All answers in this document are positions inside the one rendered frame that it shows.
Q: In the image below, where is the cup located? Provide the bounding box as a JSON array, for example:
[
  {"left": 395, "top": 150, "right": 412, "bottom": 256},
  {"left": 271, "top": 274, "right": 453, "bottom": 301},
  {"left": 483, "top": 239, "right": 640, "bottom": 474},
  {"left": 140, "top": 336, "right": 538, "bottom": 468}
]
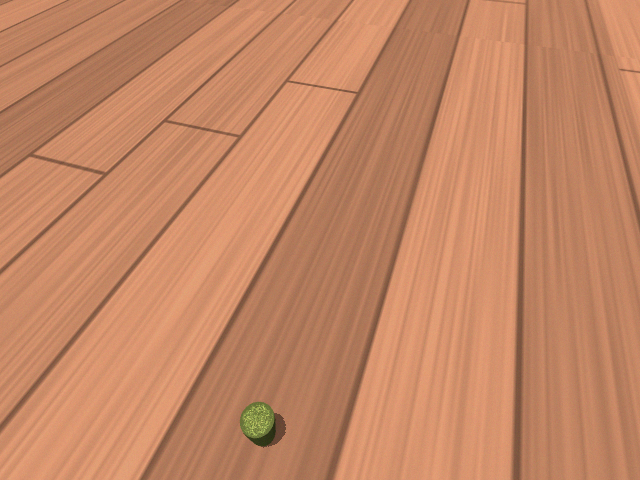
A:
[{"left": 240, "top": 402, "right": 276, "bottom": 446}]

